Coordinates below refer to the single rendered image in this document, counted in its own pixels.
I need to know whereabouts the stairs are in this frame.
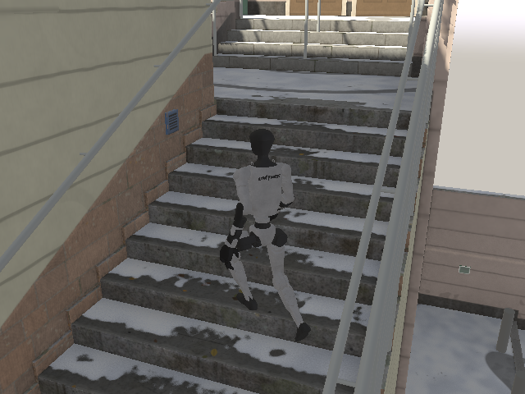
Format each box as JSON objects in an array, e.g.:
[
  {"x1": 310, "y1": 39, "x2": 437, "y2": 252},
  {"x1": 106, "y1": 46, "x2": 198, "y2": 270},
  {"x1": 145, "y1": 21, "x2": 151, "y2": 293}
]
[
  {"x1": 38, "y1": 99, "x2": 411, "y2": 394},
  {"x1": 212, "y1": 19, "x2": 414, "y2": 76}
]

